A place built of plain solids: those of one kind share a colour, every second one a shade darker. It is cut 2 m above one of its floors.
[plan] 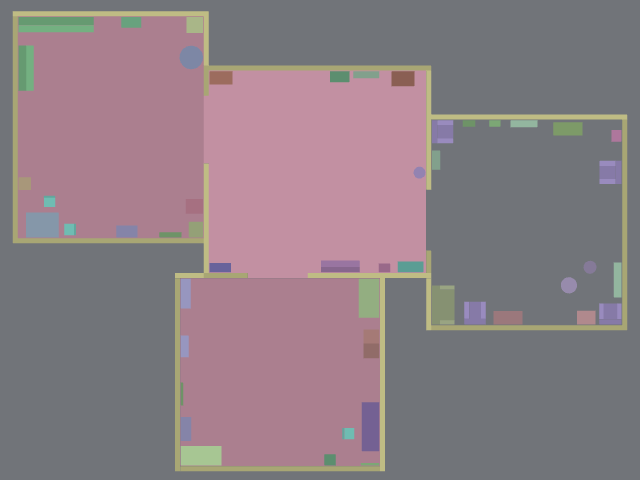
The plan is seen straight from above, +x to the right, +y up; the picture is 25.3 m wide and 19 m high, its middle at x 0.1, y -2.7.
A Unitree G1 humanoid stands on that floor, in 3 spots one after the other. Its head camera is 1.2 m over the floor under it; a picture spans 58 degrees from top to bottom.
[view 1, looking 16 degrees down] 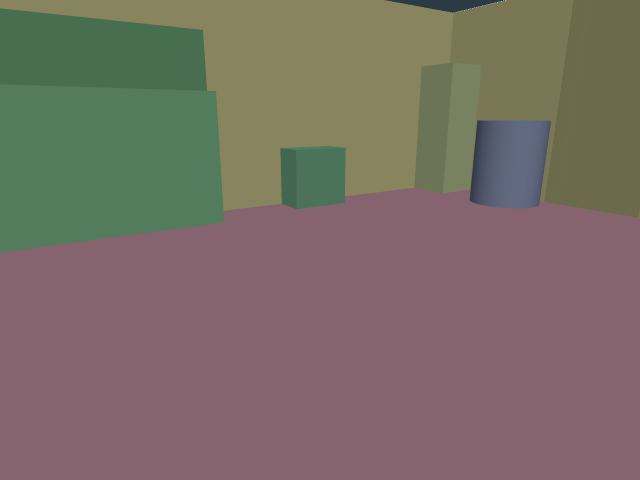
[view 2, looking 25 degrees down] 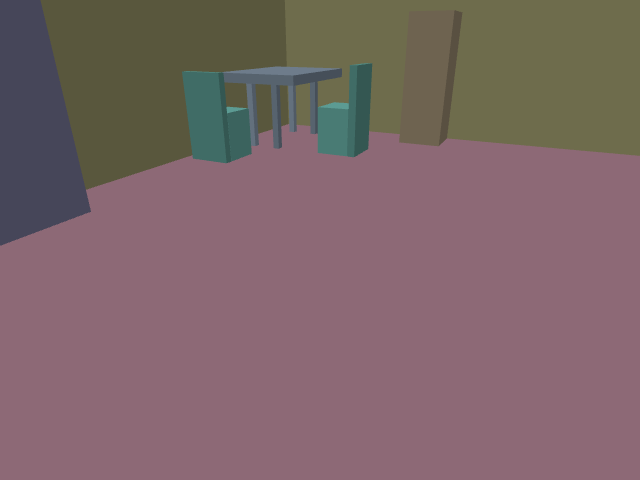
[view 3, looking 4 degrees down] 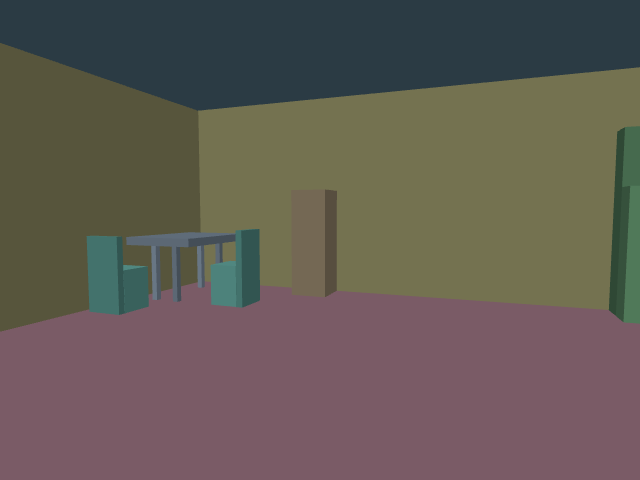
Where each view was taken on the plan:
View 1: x -10.60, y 0.79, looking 57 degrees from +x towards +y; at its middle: floor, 4.35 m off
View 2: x -5.96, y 0.79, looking -154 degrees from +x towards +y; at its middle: floor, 2.84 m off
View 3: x -5.84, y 1.82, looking -159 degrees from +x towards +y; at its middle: pet_corner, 5.90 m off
